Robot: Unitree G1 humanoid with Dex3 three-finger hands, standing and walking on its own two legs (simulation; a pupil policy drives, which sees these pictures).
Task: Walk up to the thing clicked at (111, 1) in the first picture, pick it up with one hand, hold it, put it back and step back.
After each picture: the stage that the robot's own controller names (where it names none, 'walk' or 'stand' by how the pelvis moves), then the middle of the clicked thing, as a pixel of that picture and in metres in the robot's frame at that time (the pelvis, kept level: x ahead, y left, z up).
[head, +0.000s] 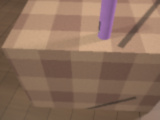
stand; (106, 16) +0.72 -0.09 +0.05
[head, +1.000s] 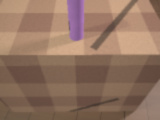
rise first; (75, 14) +0.64 +0.08 +0.08
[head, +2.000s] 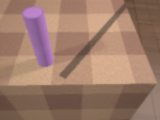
stand; (40, 40) +0.50 +0.19 +0.07
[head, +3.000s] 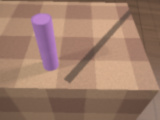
stand; (47, 45) +0.50 +0.17 +0.05
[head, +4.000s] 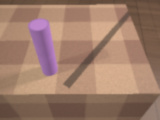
stand; (45, 50) +0.48 +0.18 +0.05
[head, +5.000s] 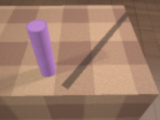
stand; (43, 51) +0.47 +0.18 +0.05
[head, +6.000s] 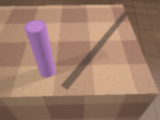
rise first; (42, 52) +0.47 +0.19 +0.05
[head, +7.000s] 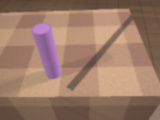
rise first; (48, 54) +0.47 +0.19 +0.05
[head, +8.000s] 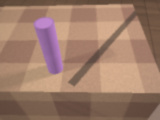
go down; (50, 49) +0.48 +0.18 +0.05
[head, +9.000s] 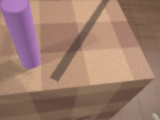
go down; (24, 38) +0.46 +0.18 +0.09
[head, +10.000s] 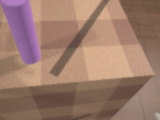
approach; (24, 33) +0.48 +0.18 +0.10
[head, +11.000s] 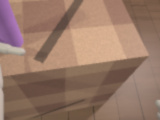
close; out of the picture +0.50 +0.20 +0.13
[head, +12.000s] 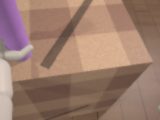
lift; (10, 27) +0.47 +0.19 +0.13
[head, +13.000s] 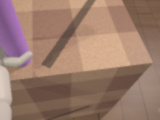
lift; (9, 34) +0.45 +0.19 +0.12
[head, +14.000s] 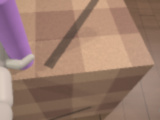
lift; (13, 36) +0.44 +0.19 +0.12
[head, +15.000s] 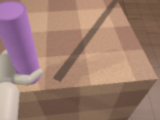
lift; (22, 50) +0.37 +0.17 +0.17
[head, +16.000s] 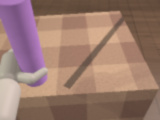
hold; (26, 46) +0.33 +0.17 +0.23
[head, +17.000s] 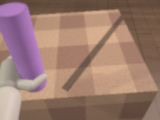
hold; (25, 54) +0.32 +0.17 +0.21
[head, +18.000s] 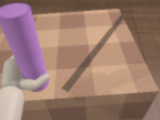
crouch; (28, 54) +0.33 +0.16 +0.21
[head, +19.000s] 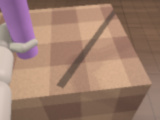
crouch; (18, 19) +0.44 +0.18 +0.24
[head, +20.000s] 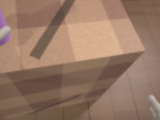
lower; out of the picture +0.52 +0.22 +0.14
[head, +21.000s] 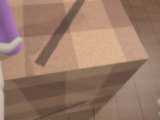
lower; out of the picture +0.49 +0.20 +0.13
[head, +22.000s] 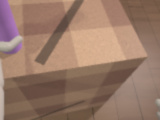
lower; out of the picture +0.50 +0.20 +0.13
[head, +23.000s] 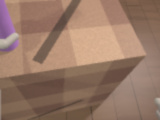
lower; out of the picture +0.50 +0.20 +0.13
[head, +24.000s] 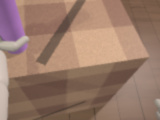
loosen; (6, 16) +0.50 +0.18 +0.13
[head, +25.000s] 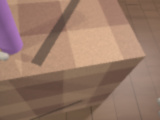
withdraw; out of the picture +0.49 +0.19 +0.13
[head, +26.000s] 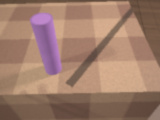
sink last; (48, 47) +0.46 +0.17 +0.09
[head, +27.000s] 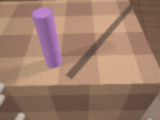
stand; (49, 41) +0.50 +0.18 +0.09
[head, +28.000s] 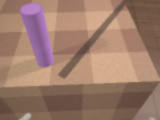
stand; (39, 39) +0.49 +0.19 +0.10
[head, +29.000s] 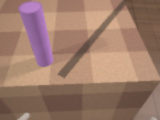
stand; (39, 38) +0.49 +0.19 +0.11
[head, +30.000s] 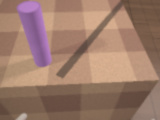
stand; (37, 38) +0.48 +0.19 +0.11
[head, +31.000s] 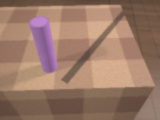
stand; (45, 47) +0.50 +0.18 +0.05
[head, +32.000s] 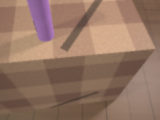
walk; (40, 12) +0.56 +0.17 +0.07
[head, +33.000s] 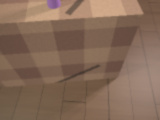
walk; out of the picture +0.82 +0.19 +0.08
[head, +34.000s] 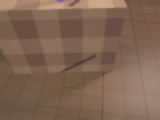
stand; out of the picture +1.10 +0.22 +0.07
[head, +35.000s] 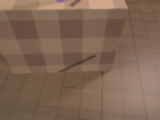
stand; out of the picture +1.08 +0.19 +0.05
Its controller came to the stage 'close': yes
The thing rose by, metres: 0.21
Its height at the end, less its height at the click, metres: +0.00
